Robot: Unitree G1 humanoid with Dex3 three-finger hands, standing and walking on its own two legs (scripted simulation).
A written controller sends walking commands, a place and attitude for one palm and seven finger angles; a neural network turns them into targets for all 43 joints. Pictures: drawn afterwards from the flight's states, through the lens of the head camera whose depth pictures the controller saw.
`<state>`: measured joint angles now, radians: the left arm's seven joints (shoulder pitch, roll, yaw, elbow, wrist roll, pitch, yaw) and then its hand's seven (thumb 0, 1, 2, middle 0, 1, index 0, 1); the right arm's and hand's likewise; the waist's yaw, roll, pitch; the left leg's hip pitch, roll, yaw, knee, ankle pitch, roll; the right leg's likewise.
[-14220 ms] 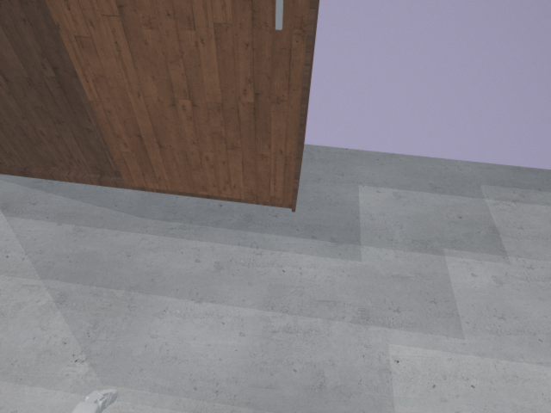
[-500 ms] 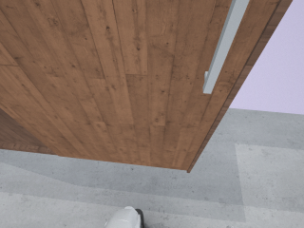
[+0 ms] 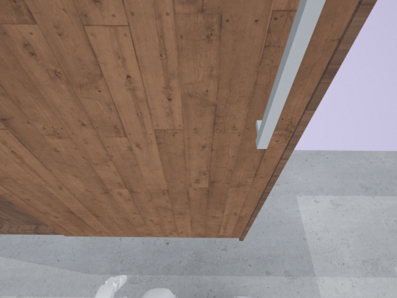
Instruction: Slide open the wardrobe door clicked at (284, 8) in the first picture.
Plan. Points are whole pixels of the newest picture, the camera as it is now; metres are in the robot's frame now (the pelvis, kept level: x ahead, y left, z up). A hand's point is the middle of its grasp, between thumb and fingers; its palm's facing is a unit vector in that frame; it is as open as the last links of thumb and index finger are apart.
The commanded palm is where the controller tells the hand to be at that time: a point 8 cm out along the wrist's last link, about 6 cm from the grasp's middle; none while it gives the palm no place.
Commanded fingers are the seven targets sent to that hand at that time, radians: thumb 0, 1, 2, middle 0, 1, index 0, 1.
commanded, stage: come to a stop and stand still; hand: right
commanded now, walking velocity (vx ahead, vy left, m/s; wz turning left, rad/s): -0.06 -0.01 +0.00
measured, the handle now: (278, 79) +0.40 -0.11 +0.24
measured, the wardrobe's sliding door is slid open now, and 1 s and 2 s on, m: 0.00 0.00 0.00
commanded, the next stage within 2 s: look again from close up in 1.74 s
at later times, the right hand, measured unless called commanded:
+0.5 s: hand out of the picture -0.02 -0.14 -0.18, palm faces +0.04 +0.98 -0.21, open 7.4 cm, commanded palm none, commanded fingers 0.00 -0.90 -0.90 0.20 0.30 0.20 0.30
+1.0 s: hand out of the picture -0.14 -0.17 -0.18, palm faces +0.02 +0.98 -0.19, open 7.4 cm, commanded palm none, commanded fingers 0.00 -0.90 -0.90 0.20 0.30 0.20 0.30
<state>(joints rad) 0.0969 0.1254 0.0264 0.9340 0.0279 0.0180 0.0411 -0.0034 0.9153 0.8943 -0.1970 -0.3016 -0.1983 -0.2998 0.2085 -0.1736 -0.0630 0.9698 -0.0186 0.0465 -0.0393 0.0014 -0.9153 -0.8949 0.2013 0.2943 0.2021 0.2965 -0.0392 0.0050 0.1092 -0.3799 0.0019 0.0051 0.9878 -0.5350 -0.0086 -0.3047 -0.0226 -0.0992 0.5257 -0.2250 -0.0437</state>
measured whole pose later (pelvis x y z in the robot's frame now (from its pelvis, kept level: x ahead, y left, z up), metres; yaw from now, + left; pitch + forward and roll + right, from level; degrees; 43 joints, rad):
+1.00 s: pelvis -0.13 +0.01 +0.00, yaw +0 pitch -2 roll +2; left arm 0.35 0.16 0.03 1.04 0.02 0.05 0.01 0.01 0.91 0.89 -0.20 -0.30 -0.20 -0.30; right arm 0.38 -0.18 -0.02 0.98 -0.03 0.02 -0.03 0.00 -0.91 -0.90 0.20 0.29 0.20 0.30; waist 0.01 0.00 0.03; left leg -0.27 0.00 0.04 0.52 -0.32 0.01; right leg -0.32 0.04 -0.06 0.47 -0.13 -0.09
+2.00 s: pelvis -0.16 -0.03 +0.01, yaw +2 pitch -1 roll +0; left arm 0.26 0.15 0.02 1.08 0.00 0.00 0.02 0.00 0.91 0.89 -0.20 -0.30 -0.20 -0.30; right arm 0.35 -0.15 0.00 1.08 -0.03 0.00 -0.04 0.00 -0.91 -0.90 0.20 0.29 0.20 0.30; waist 0.00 0.01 0.06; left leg -0.20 0.04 0.00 0.42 -0.20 -0.04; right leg -0.21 0.09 -0.07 0.38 -0.16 -0.10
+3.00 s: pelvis -0.13 +0.00 +0.01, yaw +2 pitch -1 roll +0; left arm 0.26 0.14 0.00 1.13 0.00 -0.02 0.03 0.00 0.91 0.89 -0.20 -0.30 -0.20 -0.30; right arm 0.29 -0.15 0.01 1.09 -0.02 -0.02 -0.04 0.00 -0.91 -0.90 0.20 0.29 0.20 0.30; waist 0.01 0.01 0.06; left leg -0.15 0.00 0.01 0.40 -0.24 0.01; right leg -0.17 0.04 -0.05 0.39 -0.21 -0.05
